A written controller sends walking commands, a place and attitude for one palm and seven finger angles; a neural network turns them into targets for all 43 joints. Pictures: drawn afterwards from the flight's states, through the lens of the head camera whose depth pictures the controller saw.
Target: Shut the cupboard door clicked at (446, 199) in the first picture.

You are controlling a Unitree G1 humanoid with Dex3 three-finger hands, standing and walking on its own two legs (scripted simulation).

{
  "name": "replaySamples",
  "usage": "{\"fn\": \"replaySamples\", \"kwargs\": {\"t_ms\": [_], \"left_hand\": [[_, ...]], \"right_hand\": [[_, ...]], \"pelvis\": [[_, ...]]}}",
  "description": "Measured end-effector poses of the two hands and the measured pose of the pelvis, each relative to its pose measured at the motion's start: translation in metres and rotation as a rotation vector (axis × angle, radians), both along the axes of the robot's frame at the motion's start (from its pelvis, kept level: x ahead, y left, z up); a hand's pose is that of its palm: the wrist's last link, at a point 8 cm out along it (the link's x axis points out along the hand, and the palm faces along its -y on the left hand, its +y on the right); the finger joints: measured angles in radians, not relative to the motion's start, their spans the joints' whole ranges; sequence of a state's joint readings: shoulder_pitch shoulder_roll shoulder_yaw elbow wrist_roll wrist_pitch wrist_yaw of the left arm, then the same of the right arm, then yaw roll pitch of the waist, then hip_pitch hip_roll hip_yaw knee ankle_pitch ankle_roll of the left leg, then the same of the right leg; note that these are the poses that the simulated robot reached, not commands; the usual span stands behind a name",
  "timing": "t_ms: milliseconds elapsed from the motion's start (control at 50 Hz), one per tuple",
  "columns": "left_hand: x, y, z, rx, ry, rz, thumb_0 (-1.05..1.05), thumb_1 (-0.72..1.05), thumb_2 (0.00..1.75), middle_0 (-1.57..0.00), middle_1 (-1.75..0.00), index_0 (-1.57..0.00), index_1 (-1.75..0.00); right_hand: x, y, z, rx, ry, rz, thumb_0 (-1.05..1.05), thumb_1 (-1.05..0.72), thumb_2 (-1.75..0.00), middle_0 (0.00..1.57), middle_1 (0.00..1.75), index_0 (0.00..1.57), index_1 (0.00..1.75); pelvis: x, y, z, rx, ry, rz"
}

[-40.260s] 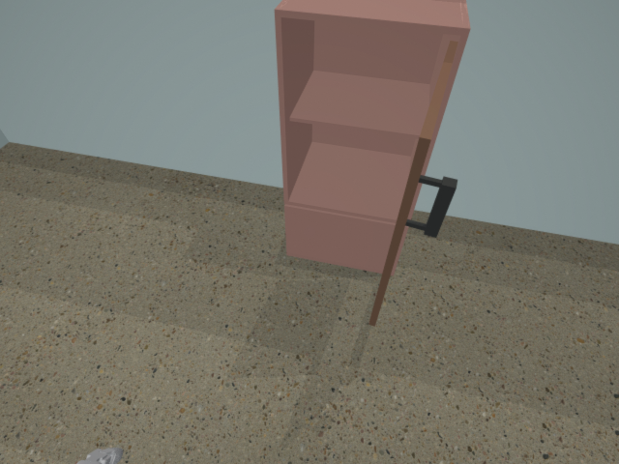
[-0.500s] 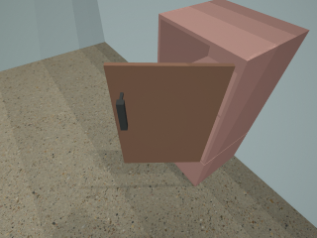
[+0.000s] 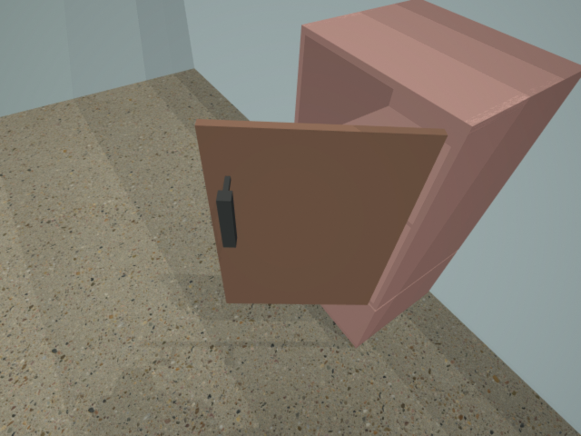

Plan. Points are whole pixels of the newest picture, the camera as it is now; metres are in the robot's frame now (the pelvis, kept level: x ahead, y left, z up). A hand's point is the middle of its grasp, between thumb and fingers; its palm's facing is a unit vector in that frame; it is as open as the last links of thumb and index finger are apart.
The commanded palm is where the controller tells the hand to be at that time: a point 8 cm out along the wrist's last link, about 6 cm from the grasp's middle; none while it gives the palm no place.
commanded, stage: look again from close up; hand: left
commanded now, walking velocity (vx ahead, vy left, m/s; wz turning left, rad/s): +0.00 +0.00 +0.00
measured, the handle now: (228, 212) +0.49 +0.15 -0.02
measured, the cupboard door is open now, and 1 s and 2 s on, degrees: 55 55 55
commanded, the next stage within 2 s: raise the hand and make a fist in 0.18 s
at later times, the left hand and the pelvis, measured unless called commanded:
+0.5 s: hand (165, 360) +0.21 +0.18 -0.01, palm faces +0.22 -0.98 -0.03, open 7.1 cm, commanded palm +0.12 +0.23 -0.07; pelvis +0.00 -0.01 -0.04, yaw +4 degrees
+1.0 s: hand (176, 396) +0.18 +0.17 -0.05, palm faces +0.05 -1.00 -0.01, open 4.7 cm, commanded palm +0.14 +0.23 -0.05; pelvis -0.03 -0.04 -0.10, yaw +3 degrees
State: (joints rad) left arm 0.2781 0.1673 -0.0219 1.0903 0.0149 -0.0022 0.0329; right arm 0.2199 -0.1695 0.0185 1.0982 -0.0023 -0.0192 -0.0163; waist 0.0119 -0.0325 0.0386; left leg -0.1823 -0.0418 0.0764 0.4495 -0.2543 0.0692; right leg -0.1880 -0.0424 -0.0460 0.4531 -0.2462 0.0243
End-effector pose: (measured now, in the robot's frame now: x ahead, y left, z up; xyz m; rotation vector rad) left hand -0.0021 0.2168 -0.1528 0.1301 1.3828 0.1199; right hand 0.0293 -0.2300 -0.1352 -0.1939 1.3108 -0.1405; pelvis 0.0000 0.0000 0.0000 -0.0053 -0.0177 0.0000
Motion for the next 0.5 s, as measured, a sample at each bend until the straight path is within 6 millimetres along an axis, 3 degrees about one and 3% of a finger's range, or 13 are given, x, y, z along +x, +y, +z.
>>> {"fn": "replaySamples", "kwargs": {"t_ms": [300,340,440,500], "left_hand": [[0.037,0.013,0.001,0.026,-0.052,-0.01,0.0,0.91,0.89,-0.2,-0.3,-0.2,-0.3],[0.066,0.025,0.022,0.061,-0.238,0.087,0.01,0.9,0.89,-0.21,-0.3,-0.2,-0.3],[0.157,0.025,0.125,0.096,-0.964,0.102,0.01,0.91,0.89,-0.23,-0.32,-0.22,-0.33],[0.181,0.016,0.147,0.027,-1.283,0.058,0.01,0.91,0.89,-0.26,-0.36,-0.25,-0.36]], "right_hand": [[0.013,0.003,0.001,-0.008,0.007,-0.004,0.01,-0.92,-0.89,0.2,0.3,0.2,0.3],[0.019,0.001,0.006,-0.032,-0.105,-0.006,0.01,-0.92,-0.89,0.2,0.3,0.2,0.3],[0.055,-0.009,0.015,-0.012,-0.436,0.04,0.01,-0.91,-0.89,0.2,0.3,0.2,0.3],[0.086,-0.02,0.008,0.002,-0.565,0.097,0.01,-0.91,-0.89,0.2,0.3,0.2,0.3]], "pelvis": [[0.015,0.003,0.0,-0.005,0.002,0.004],[0.011,0.002,-0.004,-0.008,-0.004,0.019],[0.008,-0.003,-0.019,0.016,0.039,0.074],[0.0,-0.009,-0.042,0.038,0.116,0.063]]}}
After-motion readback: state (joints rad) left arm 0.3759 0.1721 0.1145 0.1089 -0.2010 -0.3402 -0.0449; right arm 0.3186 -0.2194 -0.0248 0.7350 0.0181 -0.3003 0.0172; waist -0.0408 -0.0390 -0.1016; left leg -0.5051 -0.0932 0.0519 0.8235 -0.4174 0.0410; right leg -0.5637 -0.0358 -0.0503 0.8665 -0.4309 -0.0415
